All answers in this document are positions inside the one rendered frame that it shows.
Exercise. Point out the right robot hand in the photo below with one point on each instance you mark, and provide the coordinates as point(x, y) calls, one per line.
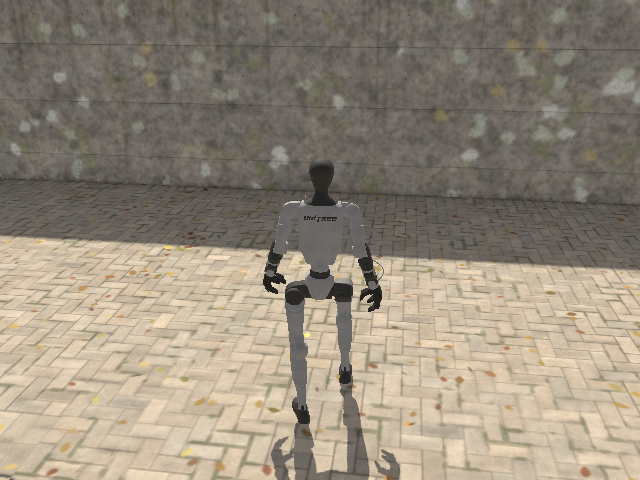
point(376, 297)

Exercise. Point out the left robot hand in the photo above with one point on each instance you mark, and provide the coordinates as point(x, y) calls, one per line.
point(275, 279)

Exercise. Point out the robot right forearm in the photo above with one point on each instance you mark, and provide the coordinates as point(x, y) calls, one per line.
point(367, 267)

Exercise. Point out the robot right upper arm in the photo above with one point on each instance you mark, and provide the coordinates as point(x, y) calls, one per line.
point(352, 212)

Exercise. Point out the robot right foot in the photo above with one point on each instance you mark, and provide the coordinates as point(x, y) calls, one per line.
point(345, 376)

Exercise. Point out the robot left upper arm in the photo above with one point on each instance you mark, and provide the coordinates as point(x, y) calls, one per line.
point(289, 210)

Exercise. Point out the robot left forearm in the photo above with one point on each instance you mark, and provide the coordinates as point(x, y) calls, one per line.
point(272, 262)

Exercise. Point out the humanoid robot head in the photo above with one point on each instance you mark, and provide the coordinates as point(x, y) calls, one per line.
point(321, 171)

